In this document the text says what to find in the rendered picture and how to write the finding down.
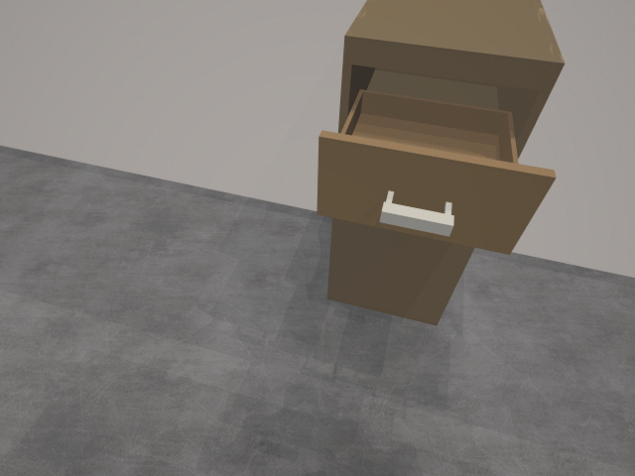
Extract handle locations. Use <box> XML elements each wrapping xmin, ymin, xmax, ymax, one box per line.
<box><xmin>380</xmin><ymin>190</ymin><xmax>454</xmax><ymax>237</ymax></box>

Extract drawer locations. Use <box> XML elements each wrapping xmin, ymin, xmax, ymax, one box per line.
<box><xmin>317</xmin><ymin>89</ymin><xmax>556</xmax><ymax>255</ymax></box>

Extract cabinet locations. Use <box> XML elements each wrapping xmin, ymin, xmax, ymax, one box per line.
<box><xmin>327</xmin><ymin>0</ymin><xmax>565</xmax><ymax>326</ymax></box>

